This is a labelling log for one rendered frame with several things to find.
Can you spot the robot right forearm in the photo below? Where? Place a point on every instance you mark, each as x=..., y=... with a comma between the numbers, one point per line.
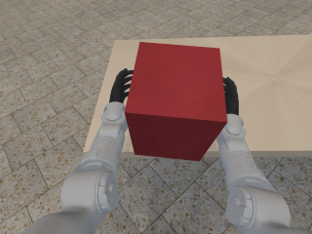
x=236, y=158

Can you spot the table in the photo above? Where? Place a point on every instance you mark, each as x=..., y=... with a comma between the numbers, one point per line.
x=273, y=78

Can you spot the robot left upper arm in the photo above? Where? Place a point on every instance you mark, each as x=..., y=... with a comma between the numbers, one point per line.
x=86, y=198

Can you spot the carton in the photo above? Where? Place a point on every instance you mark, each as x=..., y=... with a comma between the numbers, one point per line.
x=176, y=103

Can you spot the robot right upper arm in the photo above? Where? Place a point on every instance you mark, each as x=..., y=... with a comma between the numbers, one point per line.
x=254, y=210

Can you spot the robot left forearm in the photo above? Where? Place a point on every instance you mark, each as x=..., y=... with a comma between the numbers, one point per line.
x=108, y=143

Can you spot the right robot hand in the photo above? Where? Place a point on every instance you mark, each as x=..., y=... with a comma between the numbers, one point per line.
x=231, y=96

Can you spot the left robot hand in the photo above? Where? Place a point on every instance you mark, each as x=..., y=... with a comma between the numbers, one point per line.
x=118, y=93

